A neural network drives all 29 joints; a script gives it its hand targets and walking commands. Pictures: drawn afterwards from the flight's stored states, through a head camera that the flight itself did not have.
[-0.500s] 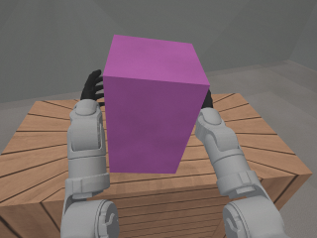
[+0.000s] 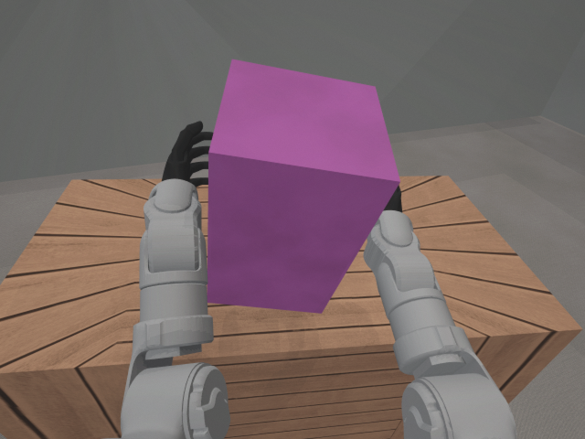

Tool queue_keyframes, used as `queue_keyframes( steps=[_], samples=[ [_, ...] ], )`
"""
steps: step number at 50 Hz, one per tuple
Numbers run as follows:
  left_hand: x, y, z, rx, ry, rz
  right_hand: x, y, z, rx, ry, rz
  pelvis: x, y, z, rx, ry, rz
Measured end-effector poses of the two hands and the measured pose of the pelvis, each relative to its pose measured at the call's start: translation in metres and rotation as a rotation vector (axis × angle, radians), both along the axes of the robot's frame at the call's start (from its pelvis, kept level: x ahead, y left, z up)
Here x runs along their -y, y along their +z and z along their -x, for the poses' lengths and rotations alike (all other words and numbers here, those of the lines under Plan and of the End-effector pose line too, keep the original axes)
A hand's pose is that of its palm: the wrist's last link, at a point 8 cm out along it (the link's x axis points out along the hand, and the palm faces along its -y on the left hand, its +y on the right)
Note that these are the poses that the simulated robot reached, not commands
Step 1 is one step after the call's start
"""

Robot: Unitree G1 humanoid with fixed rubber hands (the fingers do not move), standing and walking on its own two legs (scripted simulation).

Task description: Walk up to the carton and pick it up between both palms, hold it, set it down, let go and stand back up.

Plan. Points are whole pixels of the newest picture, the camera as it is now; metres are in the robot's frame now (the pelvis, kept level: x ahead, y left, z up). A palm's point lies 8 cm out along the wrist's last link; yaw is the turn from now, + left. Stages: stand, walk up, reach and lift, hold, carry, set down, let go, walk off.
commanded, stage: set down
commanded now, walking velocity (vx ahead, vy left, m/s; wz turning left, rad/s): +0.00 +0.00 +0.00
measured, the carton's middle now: (283, 204) +0.37 +0.01 +0.19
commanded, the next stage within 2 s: none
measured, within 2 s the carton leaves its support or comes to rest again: neither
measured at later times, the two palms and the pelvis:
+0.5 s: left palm (195, 207) +0.39 +0.13 +0.17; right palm (381, 220) +0.38 -0.13 +0.16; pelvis +0.02 +0.00 +0.00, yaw +1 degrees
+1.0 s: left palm (201, 217) +0.41 +0.13 +0.14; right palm (377, 229) +0.39 -0.14 +0.13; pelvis +0.02 +0.00 +0.00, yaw +0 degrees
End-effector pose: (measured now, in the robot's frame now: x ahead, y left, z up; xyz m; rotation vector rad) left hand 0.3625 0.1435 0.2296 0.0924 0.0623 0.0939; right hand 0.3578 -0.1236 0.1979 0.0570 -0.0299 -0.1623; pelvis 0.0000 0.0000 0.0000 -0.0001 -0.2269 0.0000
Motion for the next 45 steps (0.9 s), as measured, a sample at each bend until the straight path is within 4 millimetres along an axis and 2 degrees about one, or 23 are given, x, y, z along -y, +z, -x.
queue_keyframes(
  steps=[13, 26, 37, 45],
  samples=[
    [-0.005, -0.060, -0.014, -0.073, -0.009, -0.002, -0.003, -0.042, -0.014, -0.006, 0.005, 0.025, -0.001, 0.000, -0.011, -0.030, 0.021, 0.006],
    [0.009, -0.058, -0.027, -0.077, -0.031, -0.008, 0.010, -0.039, -0.021, -0.007, -0.019, 0.045, -0.002, 0.000, -0.020, -0.040, 0.009, 0.003],
    [0.002, -0.075, -0.031, -0.120, -0.024, -0.009, 0.004, -0.057, -0.026, -0.046, -0.011, 0.027, -0.002, 0.001, -0.019, -0.062, 0.014, 0.004],
    [0.007, -0.084, -0.037, -0.133, -0.040, -0.001, 0.008, -0.063, -0.028, -0.058, -0.026, 0.029, -0.001, 0.002, -0.020, -0.086, 0.011, 0.003]
  ],
)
